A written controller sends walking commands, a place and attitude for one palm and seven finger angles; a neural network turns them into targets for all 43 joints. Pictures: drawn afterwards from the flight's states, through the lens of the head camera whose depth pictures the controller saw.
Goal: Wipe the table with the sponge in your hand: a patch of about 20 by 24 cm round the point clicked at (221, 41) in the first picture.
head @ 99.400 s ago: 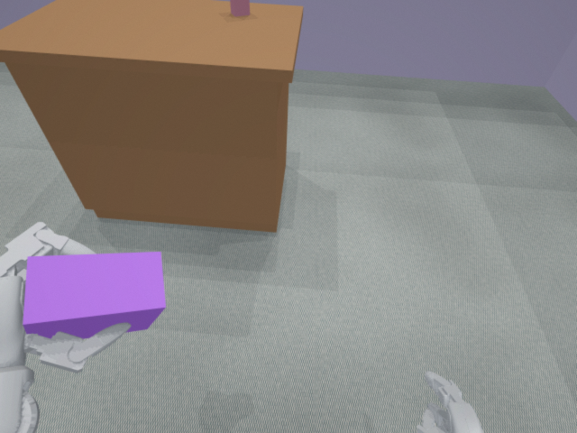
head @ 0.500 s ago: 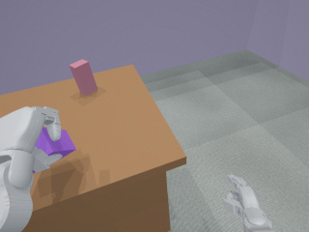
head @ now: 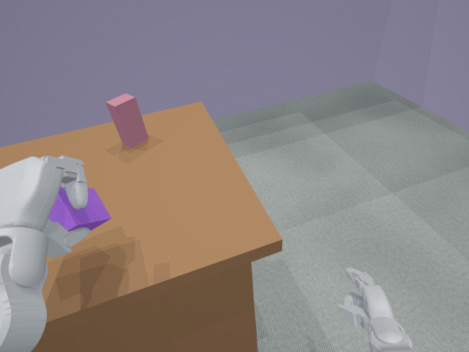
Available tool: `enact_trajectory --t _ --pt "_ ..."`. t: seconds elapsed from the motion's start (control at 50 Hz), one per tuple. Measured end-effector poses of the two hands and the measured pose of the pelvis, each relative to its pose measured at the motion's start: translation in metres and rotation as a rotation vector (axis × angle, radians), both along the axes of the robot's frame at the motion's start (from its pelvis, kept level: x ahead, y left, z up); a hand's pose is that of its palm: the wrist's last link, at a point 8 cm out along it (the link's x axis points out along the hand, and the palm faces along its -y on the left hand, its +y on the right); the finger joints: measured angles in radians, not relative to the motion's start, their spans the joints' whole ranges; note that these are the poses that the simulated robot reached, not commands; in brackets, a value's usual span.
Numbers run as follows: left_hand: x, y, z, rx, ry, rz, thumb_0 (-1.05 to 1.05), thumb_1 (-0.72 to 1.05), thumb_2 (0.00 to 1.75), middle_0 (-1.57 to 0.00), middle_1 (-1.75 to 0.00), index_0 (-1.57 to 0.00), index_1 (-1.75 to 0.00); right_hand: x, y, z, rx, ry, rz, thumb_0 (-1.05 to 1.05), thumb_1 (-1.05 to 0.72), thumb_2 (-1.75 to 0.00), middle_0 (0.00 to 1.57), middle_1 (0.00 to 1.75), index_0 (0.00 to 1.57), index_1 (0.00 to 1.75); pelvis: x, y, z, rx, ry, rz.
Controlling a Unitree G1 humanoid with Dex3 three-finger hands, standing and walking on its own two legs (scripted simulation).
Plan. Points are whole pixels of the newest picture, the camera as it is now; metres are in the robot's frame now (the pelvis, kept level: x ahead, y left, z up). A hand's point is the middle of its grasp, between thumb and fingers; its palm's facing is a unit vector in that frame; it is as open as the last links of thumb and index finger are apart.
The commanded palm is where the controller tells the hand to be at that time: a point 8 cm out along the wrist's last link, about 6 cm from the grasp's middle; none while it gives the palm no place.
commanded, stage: bring the sponge back beside the body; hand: left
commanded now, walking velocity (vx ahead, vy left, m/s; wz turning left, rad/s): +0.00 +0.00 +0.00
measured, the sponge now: (62, 221) +0.21 +0.32 +0.16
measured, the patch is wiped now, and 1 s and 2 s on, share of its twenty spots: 1.00 1.00 1.00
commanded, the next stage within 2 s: step back with the hand held close in 0.08 s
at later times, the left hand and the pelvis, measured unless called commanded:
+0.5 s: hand (83, 187) +0.21 +0.24 +0.24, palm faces +0.41 -0.79 -0.45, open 7.0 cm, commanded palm +0.15 +0.29 +0.26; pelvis +0.00 +0.01 -0.01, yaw +1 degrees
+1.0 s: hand out of the picture +0.10 +0.26 +0.26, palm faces +0.52 -0.74 -0.43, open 7.0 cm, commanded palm +0.07 +0.30 +0.26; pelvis -0.10 +0.02 -0.02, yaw +0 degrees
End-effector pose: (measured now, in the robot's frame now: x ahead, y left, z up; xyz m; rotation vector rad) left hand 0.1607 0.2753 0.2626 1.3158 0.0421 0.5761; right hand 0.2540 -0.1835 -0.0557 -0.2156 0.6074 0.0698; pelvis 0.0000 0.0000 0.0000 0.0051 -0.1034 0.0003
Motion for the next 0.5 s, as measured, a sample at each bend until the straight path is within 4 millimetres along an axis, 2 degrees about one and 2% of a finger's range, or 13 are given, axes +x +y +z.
enact_trajectory --t 0.1,0.22,0.28,0.32,0.38,0.5 --pt "0.003 0.007 0.005 -0.007 -0.017 0.036 -0.02 -0.37 1.06 -0.75 -1.43 -1.21 -1.60 0.001 0.002 0.001 0.019 -0.002 -0.003 0.01 -0.90 -0.90 0.20 0.30 0.21 0.30 0.001 0.000 0.001 0.000 0.005 0.000" --pt "0.007 0.003 -0.013 -0.058 0.038 0.024 -0.02 -0.37 1.06 -0.75 -1.43 -1.21 -1.60 0.002 0.001 0.001 0.016 -0.005 -0.001 0.01 -0.90 -0.90 0.20 0.30 0.21 0.30 0.001 0.001 0.001 0.001 0.011 0.002" --pt "0.017 0.002 -0.023 -0.432 -0.086 -0.221 -0.02 -0.37 1.06 -0.75 -1.43 -1.21 -1.60 -0.004 -0.001 0.004 0.019 -0.026 -0.002 0.01 -0.90 -0.90 0.20 0.30 0.21 0.30 0.000 0.001 -0.001 -0.018 0.049 0.021" --pt "0.022 0.000 -0.029 -0.560 -0.163 -0.340 -0.02 -0.37 1.06 -0.75 -1.43 -1.21 -1.60 -0.015 -0.005 0.003 0.006 -0.008 -0.022 0.01 -0.90 -0.90 0.20 0.30 0.21 0.30 0.000 0.000 -0.002 -0.027 0.076 0.029" --pt "0.023 -0.001 -0.027 -0.626 -0.292 -0.475 -0.02 -0.38 1.06 -0.75 -1.43 -1.21 -1.60 -0.041 -0.018 -0.006 -0.045 0.078 -0.084 0.01 -0.90 -0.89 0.20 0.30 0.21 0.30 0.000 0.002 -0.004 -0.025 0.100 0.028" --pt "0.012 0.004 -0.005 -0.544 -0.459 -0.608 -0.02 -0.38 1.06 -0.75 -1.43 -1.21 -1.60 -0.104 -0.045 -0.027 -0.128 0.254 -0.222 0.01 -0.90 -0.89 0.20 0.30 0.21 0.30 -0.004 0.012 -0.006 -0.008 0.126 0.013"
